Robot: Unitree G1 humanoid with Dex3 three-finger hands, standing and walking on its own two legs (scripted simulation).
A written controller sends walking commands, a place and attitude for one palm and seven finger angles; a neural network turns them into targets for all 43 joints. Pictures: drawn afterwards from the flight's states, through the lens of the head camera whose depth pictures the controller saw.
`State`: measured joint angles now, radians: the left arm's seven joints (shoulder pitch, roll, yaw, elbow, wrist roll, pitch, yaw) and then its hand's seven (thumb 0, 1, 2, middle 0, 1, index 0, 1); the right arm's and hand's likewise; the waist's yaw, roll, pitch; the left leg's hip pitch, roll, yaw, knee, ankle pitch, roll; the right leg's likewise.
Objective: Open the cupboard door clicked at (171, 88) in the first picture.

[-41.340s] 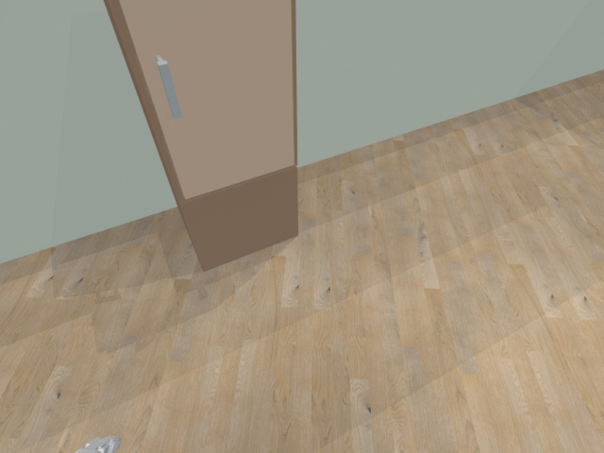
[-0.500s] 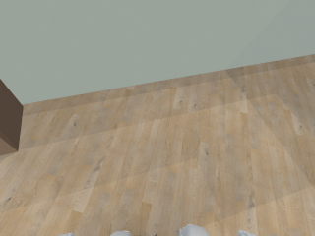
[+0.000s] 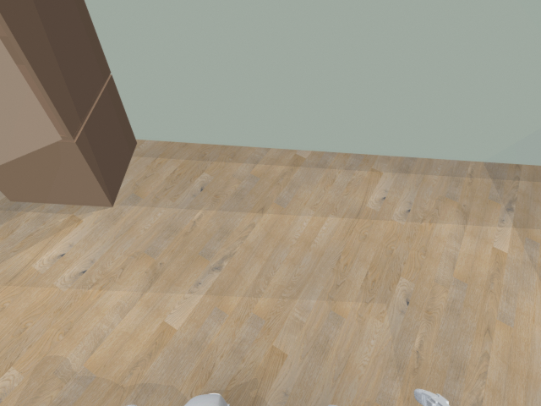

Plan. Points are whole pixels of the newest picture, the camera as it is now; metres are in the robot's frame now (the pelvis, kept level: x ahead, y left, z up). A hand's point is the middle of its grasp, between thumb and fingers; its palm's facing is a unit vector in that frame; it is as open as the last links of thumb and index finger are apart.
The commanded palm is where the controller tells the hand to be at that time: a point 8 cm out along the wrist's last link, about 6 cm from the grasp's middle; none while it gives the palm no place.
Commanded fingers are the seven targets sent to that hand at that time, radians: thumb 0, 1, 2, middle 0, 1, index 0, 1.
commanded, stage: turn to face it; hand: left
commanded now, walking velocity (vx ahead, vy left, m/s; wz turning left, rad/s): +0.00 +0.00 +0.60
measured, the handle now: out of the picture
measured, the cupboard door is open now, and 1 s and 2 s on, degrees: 43 43 43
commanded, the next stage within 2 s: take the last steps up to it in 1.08 s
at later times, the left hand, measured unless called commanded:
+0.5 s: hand out of the picture +0.03 +0.18 -0.14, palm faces +0.29 -0.92 -0.26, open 7.4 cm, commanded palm none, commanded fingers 0.00 0.90 0.90 -0.20 -0.30 -0.20 -0.30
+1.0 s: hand out of the picture -0.02 +0.18 -0.14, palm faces +0.56 -0.77 -0.29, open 7.4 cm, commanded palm none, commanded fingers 0.00 0.90 0.90 -0.20 -0.30 -0.20 -0.30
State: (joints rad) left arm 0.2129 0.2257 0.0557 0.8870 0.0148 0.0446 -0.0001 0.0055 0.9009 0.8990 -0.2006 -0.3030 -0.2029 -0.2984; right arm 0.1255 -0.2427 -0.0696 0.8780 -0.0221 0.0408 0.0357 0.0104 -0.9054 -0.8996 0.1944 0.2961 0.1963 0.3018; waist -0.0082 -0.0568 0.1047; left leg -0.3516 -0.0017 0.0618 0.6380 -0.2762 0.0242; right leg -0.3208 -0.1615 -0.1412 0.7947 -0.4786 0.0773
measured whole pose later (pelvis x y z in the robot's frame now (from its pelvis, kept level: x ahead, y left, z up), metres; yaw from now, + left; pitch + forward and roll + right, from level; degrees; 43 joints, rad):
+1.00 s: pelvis +0.03 -0.05 +0.01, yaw +34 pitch +1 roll +0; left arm 0.19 0.23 0.06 0.88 0.03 0.03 0.01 0.00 0.91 0.90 -0.20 -0.30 -0.20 -0.30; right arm 0.16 -0.24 -0.07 0.91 -0.02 0.07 0.02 0.01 -0.90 -0.90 0.20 0.30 0.20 0.30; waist 0.00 0.03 0.08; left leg -0.44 -0.03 -0.07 0.85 -0.45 -0.02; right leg -0.29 -0.06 -0.05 0.61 -0.33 0.02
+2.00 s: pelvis +0.11 +0.15 +0.02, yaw +45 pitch +0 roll +1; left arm 0.22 0.18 0.06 1.03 0.02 0.00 -0.02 0.01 0.91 0.90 -0.19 -0.30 -0.20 -0.30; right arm 0.24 -0.18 -0.04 1.02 -0.04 -0.05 -0.01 0.00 -0.94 -0.90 0.20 0.30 0.20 0.30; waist 0.02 -0.02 0.06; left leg -0.19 0.02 0.15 0.44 -0.24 0.03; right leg -0.47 -0.11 -0.10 0.89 -0.34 0.01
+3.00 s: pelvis +0.34 +0.43 +0.02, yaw +43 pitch +1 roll +0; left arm 0.14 0.16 0.03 1.06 0.00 0.00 0.02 0.00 0.91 0.90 -0.20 -0.30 -0.20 -0.30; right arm 0.29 -0.15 -0.03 1.11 -0.01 0.01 -0.03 0.01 -0.91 -0.90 0.19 0.30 0.20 0.30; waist -0.03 0.00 0.03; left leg -0.13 0.04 0.12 0.51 -0.35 -0.01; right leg -0.29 -0.05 -0.10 0.59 -0.25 -0.01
